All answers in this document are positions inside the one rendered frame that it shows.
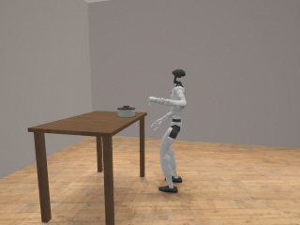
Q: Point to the left robot upper arm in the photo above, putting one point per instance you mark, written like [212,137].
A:
[180,95]

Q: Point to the lid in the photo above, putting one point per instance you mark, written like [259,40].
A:
[126,108]

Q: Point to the right robot forearm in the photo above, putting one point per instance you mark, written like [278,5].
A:
[167,116]

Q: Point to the right robot hand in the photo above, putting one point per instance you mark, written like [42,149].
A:
[159,123]

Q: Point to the left robot shin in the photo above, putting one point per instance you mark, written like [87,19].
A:
[166,168]

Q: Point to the left robot hand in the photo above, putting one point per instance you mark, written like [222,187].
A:
[153,100]

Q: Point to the robot left thigh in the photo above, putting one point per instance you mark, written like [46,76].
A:
[167,141]

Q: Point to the pot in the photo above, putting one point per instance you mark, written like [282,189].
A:
[126,113]

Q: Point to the left robot forearm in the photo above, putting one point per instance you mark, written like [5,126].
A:
[169,102]

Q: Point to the table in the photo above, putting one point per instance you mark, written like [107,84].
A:
[100,124]

